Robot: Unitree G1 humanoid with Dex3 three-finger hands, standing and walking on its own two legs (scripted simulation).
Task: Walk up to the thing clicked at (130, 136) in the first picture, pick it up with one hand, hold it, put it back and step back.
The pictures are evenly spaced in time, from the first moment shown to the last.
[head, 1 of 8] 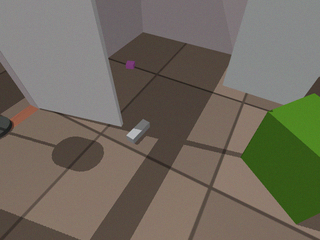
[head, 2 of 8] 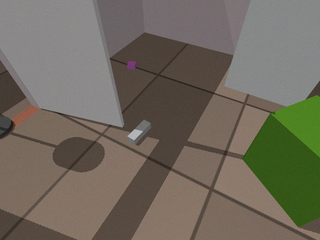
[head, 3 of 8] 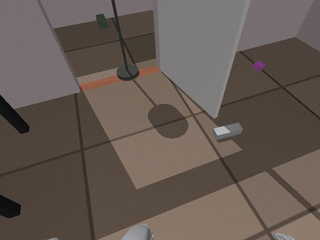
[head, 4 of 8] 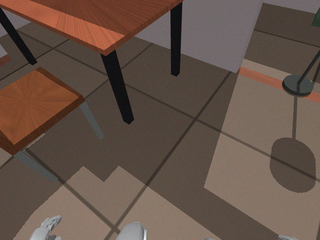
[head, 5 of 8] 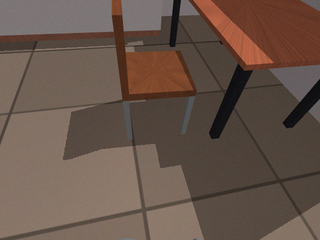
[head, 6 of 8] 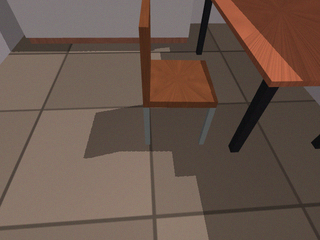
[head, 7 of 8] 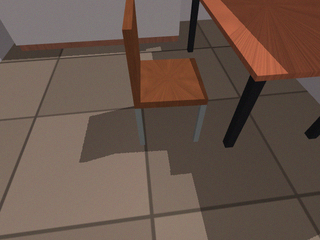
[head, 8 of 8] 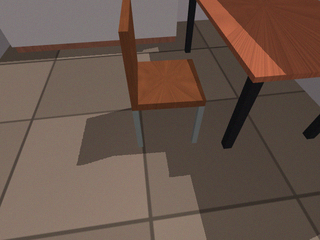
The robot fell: no
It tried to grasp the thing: no
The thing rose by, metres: 0.00
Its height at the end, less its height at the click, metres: +0.00
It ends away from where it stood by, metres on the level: 0.00
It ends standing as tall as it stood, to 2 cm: yes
